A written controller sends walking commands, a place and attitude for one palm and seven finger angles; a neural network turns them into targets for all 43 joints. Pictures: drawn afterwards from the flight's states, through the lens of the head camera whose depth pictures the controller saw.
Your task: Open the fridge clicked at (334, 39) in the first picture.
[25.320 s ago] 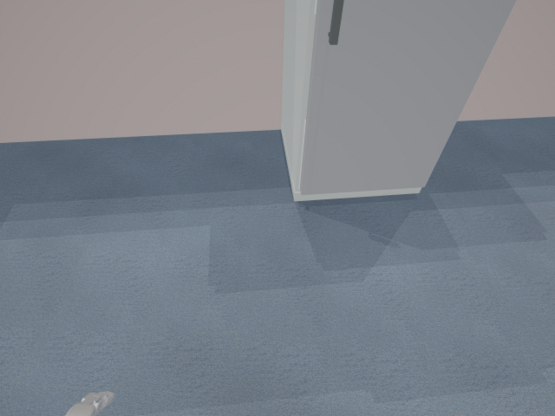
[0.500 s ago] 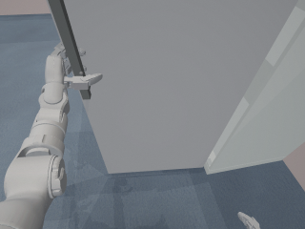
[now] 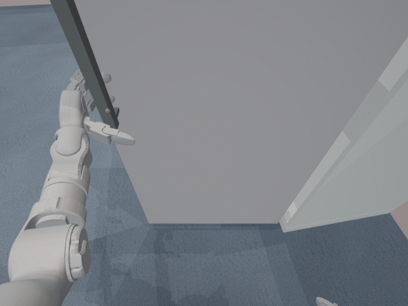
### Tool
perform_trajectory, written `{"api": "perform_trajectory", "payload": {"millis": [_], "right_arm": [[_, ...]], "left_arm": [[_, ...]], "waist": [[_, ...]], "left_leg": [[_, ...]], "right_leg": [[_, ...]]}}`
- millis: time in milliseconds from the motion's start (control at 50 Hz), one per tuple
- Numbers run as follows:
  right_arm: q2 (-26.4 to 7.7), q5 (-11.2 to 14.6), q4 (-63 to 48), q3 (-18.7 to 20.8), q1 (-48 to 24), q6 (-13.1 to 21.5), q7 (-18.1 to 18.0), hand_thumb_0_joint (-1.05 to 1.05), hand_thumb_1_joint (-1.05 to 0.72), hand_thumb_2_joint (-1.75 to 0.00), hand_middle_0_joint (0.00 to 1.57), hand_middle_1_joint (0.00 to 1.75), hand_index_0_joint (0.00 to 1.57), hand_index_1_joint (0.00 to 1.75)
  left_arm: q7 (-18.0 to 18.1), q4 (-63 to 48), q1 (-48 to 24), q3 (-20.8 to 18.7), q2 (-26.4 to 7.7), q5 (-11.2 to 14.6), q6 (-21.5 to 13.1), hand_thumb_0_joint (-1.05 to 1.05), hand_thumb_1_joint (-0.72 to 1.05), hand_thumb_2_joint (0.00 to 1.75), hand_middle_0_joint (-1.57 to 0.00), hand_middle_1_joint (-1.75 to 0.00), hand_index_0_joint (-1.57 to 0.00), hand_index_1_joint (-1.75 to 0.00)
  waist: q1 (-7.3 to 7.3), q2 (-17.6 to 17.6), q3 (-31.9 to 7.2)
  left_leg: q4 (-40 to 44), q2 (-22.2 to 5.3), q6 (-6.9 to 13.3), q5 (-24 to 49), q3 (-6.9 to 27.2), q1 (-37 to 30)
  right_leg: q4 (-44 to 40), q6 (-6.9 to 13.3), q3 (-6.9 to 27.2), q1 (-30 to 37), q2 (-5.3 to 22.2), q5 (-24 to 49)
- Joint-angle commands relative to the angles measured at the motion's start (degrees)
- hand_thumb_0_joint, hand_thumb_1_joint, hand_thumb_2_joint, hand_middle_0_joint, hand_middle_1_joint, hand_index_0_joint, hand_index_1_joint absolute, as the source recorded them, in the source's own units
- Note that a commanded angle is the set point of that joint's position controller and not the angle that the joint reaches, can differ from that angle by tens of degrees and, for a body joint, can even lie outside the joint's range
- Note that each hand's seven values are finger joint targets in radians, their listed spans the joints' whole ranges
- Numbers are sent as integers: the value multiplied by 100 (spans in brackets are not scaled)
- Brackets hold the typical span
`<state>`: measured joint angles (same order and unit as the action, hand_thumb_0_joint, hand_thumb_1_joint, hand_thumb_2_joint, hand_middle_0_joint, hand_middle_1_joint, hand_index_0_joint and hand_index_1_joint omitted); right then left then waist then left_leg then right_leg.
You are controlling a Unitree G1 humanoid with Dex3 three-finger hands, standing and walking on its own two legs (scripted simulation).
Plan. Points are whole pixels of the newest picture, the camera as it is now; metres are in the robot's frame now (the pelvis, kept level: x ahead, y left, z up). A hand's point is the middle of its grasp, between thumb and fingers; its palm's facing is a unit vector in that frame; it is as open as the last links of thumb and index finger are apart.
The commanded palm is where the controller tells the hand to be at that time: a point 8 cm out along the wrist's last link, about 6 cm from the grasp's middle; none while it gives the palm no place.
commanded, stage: slip the hand off the handle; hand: left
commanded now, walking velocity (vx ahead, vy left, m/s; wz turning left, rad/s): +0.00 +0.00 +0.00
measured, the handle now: (90, 54) +0.50 +0.21 +0.22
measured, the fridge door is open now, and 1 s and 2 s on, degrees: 80 78 78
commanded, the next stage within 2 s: draw the hand back to the body in 1.40 s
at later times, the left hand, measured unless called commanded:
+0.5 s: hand (69, 114) +0.45 +0.27 +0.12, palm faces +0.19 -0.97 -0.15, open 14.6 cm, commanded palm +0.41 +0.31 +0.12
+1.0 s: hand (51, 152) +0.36 +0.27 +0.12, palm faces +0.22 -0.96 -0.15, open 14.7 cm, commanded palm +0.32 +0.30 +0.12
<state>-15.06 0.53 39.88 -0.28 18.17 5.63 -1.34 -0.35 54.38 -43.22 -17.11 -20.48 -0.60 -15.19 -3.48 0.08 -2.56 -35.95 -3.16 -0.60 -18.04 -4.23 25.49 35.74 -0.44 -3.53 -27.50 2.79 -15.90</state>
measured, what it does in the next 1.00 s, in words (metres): stands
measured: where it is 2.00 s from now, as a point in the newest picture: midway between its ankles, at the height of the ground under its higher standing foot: outside the picture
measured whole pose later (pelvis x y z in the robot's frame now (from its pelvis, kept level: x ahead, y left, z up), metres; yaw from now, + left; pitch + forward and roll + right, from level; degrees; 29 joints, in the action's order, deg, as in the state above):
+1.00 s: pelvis +0.00 +0.02 +0.00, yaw +1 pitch +5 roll -1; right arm -14.9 1.9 35.2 -1.3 16.2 4.4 -3.3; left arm -8.7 30.9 -20.5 -18.3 -21.8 6.7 -10.5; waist 0.5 -1.2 -3.7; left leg -39.0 -2.6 0.4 -20.0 -3.1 23.9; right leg 36.2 -1.4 -4.4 -24.1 3.3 -16.7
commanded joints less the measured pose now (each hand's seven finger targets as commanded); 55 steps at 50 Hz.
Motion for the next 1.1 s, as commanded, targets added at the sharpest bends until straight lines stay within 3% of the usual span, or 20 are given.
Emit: {"api": "perform_trajectory", "payload": {"millis": [0,60,80,140,160,240,280,320,460,480,560,660,680,700,740,800,960,980,1020,1080], "right_arm": [[-864,22,-593,340,387,80,-47,0,-90,-90,20,30,20,30],[-890,18,-697,388,435,5,-56,0,-90,-90,20,30,20,30],[-882,29,-725,388,402,-8,-50,0,-90,-90,20,30,20,30],[-889,42,-729,421,425,-37,-70,0,-90,-90,20,30,20,30],[-882,56,-737,414,420,-33,-94,0,-90,-90,20,30,20,30],[-962,101,-580,385,459,-104,-164,0,-90,-90,20,30,20,30],[-966,103,-554,366,460,-105,-196,0,-90,-90,20,30,20,30],[-966,92,-561,346,496,-109,-197,0,-90,-90,20,30,20,30],[-1026,36,-626,344,620,-126,-191,0,-90,-90,20,30,20,30],[-1019,38,-672,357,625,-145,-163,0,-90,-90,20,30,20,30],[-985,88,-895,375,524,-165,-103,0,-90,-90,20,30,20,30],[-961,102,-1118,390,320,-123,-81,0,-90,-90,20,30,20,30],[-953,103,-1092,381,286,-118,-89,0,-90,-90,20,30,20,30],[-921,98,-1067,343,229,-106,-96,0,-90,-90,20,30,20,30],[-893,95,-1114,331,122,-66,-105,0,-90,-90,20,30,20,30],[-838,84,-1131,297,-13,30,-133,0,-90,-90,20,30,20,30],[-830,194,-1171,208,-374,215,-307,0,-90,-90,20,30,20,30],[-817,197,-1184,195,-439,251,-314,0,-90,-90,20,30,20,30],[-810,191,-1207,184,-468,302,-320,0,-90,-90,20,30,20,30],[-816,170,-1225,164,-513,346,-321,0,-90,-90,20,30,20,30]], "left_arm": [[58,-1026,-2250,-443,-1703,13,-313,0,-55,20,-25,-115,-25,-115],[-83,-1297,-1980,-631,-1914,71,-411,0,-55,20,-25,-115,-25,-115],[-173,-1433,-2024,-502,-1816,84,-446,0,-55,20,-25,-115,-25,-115],[-342,-1872,-2243,-434,-1777,190,-596,0,-55,20,-25,-115,-25,-115],[-401,-1923,-2200,-375,-1709,250,-619,0,-55,20,-25,-115,-25,-115],[-610,-1303,-2423,-439,-1937,297,-464,0,-55,20,-25,-115,-25,-115],[-677,-1171,-2455,-530,-2093,291,-422,0,-55,20,-25,-115,-25,-115],[-738,-1132,-2555,-379,-1975,280,-426,0,-55,20,-25,-115,-25,-115],[-902,-1064,-2260,-767,-2363,395,-610,0,-55,20,-25,-115,-25,-115],[-935,-1137,-1959,-785,-2310,415,-589,0,-55,20,-25,-115,-25,-115],[-1017,-1592,-1176,-485,-1777,567,-390,0,-55,20,-25,-115,-25,-115],[-850,-2827,-533,-628,-1718,754,-249,0,-55,20,-25,-115,-25,-115],[-792,-2934,-519,-765,-1876,735,-226,0,-55,20,-25,-115,-25,-115],[-745,-3013,-655,-639,-1754,711,-206,0,-55,20,-25,-115,-25,-115],[-656,-3262,-410,-684,-1779,651,-190,0,-55,20,-25,-115,-25,-115],[-604,-3736,-181,-593,-1701,608,-157,0,-55,20,-25,-115,-25,-115],[-876,-3665,119,-214,-1222,909,223,0,-55,20,-25,-115,-25,-115],[-897,-3683,216,-136,-1160,888,257,0,-55,20,-25,-115,-25,-115],[-879,-3777,356,-122,-1136,886,280,0,-55,20,-25,-115,-25,-115],[-838,-3851,641,-383,-1375,900,233,0,-55,20,-25,-115,-25,-115]], "waist": [[121,-55,-2122],[195,131,-2416],[177,-95,-2463],[92,-208,-2579],[57,-334,-2471],[-126,-157,-1884],[-83,-395,-1870],[-120,-462,-1921],[16,-407,-2251],[119,-429,-2439],[206,-485,-2221],[335,-360,-2271],[336,-395,-2190],[258,-348,-1940],[304,-340,-1840],[340,-790,-1901],[213,-201,-1232],[280,-381,-1248],[321,-339,-1253],[391,-74,-1286]], "left_leg": [[239,381,227,1676,72,-487],[166,354,257,2058,89,-551],[162,341,240,2079,73,-651],[111,300,240,2192,135,-894],[70,292,258,2347,137,-954],[142,296,243,1498,203,-644],[144,307,242,1421,221,-658],[128,301,222,1439,288,-731],[-8,236,177,2073,432,-866],[1,212,152,2275,436,-958],[20,151,109,2632,471,-1006],[79,117,112,2756,459,-1100],[116,119,105,2556,447,-1039],[164,137,113,2326,448,-937],[237,157,121,2041,442,-846],[254,161,88,2082,442,-1063],[451,236,162,700,441,-760],[464,249,146,679,438,-785],[467,264,145,650,469,-824],[458,293,170,639,431,-707]], "right_leg": [[-194,135,224,1245,-207,2032],[-107,147,208,1461,-255,2347],[-110,136,235,1392,-260,2351],[-114,139,212,1257,-307,2276],[-120,160,192,1181,-329,2290],[-254,128,180,835,-313,1702],[-262,149,183,758,-294,1578],[-235,157,143,609,-298,1473],[-51,180,75,603,-347,1631],[-16,175,77,659,-344,1706],[-31,182,3,602,-375,1616],[-63,171,0,846,-401,1696],[-82,161,16,836,-393,1636],[-108,159,0,792,-398,1563],[-118,171,1,853,-399,1405],[-128,186,9,830,-373,1338],[-393,183,-4,778,-337,623],[-378,192,5,759,-316,600],[-379,192,-8,733,-314,554],[-397,171,28,939,-287,598]]}}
